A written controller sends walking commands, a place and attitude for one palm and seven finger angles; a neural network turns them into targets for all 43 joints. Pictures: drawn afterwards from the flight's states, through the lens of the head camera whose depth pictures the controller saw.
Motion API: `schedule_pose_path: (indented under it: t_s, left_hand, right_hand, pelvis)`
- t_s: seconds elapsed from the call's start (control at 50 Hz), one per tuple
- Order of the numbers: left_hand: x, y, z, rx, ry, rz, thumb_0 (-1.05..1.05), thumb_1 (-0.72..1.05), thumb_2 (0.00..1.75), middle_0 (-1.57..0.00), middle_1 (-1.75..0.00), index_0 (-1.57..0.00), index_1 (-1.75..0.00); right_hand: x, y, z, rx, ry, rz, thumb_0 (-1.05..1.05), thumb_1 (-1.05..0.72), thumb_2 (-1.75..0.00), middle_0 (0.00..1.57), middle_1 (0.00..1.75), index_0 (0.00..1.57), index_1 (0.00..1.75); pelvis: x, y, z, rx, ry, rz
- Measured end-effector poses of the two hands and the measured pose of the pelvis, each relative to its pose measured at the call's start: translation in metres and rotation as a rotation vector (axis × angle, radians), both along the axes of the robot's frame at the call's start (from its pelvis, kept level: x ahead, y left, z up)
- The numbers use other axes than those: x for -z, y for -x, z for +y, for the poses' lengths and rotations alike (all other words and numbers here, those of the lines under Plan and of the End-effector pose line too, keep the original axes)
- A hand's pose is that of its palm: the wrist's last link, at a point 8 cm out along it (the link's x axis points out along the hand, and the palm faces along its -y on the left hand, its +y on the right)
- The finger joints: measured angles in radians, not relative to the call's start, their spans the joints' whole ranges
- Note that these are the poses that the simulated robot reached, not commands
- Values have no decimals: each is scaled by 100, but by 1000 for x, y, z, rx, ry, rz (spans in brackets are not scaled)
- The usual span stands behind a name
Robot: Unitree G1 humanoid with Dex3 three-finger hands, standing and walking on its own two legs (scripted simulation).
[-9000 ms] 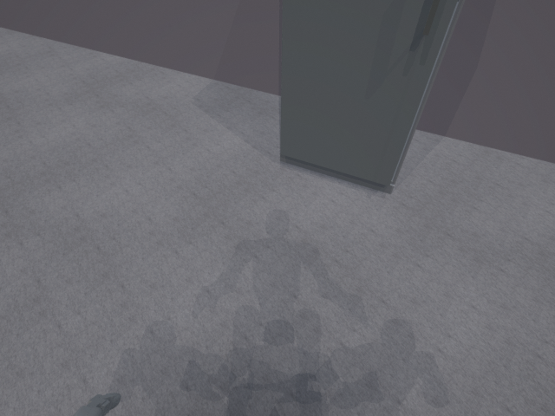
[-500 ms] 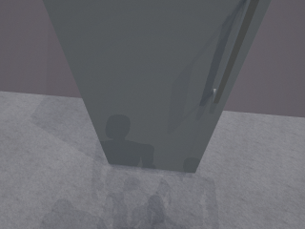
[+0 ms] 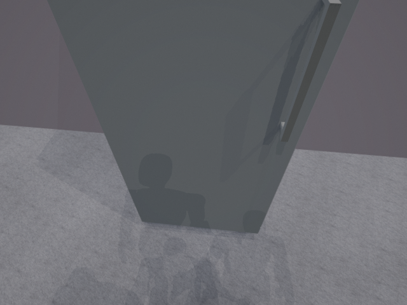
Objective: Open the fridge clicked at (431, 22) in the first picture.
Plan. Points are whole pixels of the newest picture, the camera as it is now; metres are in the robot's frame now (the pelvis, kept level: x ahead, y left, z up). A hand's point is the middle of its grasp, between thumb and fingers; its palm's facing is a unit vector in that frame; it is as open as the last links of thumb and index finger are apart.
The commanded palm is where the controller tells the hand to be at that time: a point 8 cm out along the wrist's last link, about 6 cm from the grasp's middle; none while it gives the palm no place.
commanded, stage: look again from close up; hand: right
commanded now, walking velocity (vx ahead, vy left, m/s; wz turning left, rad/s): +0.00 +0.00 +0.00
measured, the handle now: (301, 81) +0.52 -0.17 +0.18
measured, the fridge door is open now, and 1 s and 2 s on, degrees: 0 0 0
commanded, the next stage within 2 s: raise the hand to about handle height in 0.12 s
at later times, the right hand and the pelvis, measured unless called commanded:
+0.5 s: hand (317, 258) +0.21 -0.19 +0.02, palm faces +0.16 +0.99 -0.07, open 7.9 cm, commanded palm +0.12 -0.25 -0.03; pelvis -0.02 +0.03 -0.03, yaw +0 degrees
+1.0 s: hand (338, 259) +0.21 -0.21 +0.04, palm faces +0.03 +1.00 -0.06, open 10.8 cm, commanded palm +0.16 -0.26 +0.05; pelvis -0.02 +0.05 -0.04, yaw -1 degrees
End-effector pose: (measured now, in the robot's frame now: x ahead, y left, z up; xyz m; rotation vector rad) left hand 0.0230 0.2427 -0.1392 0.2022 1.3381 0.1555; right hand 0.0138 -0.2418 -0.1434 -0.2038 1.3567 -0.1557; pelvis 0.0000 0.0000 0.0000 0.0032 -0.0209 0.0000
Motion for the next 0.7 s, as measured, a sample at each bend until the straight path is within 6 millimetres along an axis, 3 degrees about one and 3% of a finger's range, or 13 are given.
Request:
schedule_pose_path:
  t_s: [0.24, 0.26, 0.32, 0.4, 0.46, 0.5, 0.54, 0.64, 0.7]
  left_hand:
    - [-1, -6, 8, 7, -12, -5, 0, 90, 90, -20, -29, -20, -30]
    - [-3, -9, 9, 4, -14, -39, 1, 90, 90, -20, -29, -20, -30]
    - [-13, -30, 10, 34, -33, -230, 1, 90, 90, -20, -29, -20, -30]
    - [-21, -68, 12, 63, -15, -465, 1, 90, 90, -20, -29, -20, -30]
    - [-29, -97, 17, 71, -5, -602, 1, 90, 90, -20, -29, -20, -30]
    - [-35, -114, 22, 85, -3, -674, 1, 90, 90, -20, -29, -20, -30]
    - [-40, -128, 30, 112, -10, -731, 1, 90, 90, -20, -30, -20, -30]
    - [-48, -155, 47, 194, -63, -806, 1, 90, 90, -20, -30, -20, -30]
    - [-47, -163, 50, 235, -87, -808, 1, 90, 90, -20, -29, -20, -30]
  right_hand:
    - [-2, -10, -5, -12, 21, -16, 1, -90, -90, 20, 30, 20, 30]
    - [-7, -20, -7, 51, 17, -79, 1, -90, -90, 20, 30, 20, 30]
    - [-54, -76, -13, 98, 63, -496, 2, -89, -89, 21, 31, 20, 31]
    - [-130, -145, -3, 72, 53, -984, 2, -85, -87, 21, 33, 20, 34]
    - [-165, -171, 3, -9, 12, -1263, 1, -80, -85, 21, 37, 20, 37]
    - [-166, -170, 6, -75, -34, -1369, 1, -76, -84, 21, 39, 21, 39]
    - [-151, -158, 7, -133, -81, -1375, 1, -72, -82, 21, 42, 21, 42]
    - [-110, -104, -4, -64, -135, -1190, 1, -61, -77, 23, 49, 22, 49]
    - [-118, -83, -14, 19, -53, -1227, 1, -54, -74, 23, 53, 23, 54]
  pelvis:
    - [0, -2, 1, 2, -2, 7]
    - [1, -2, 2, 7, -1, 11]
    - [4, 0, 6, 8, 18, 14]
    - [12, 5, 11, 27, 17, 29]
    - [21, 11, 20, 17, 11, 79]
    - [31, 17, 28, 7, 14, 119]
    - [40, 22, 36, 4, 15, 142]
    - [56, 26, 48, 21, 0, 170]
    - [59, 27, 53, 44, -19, 163]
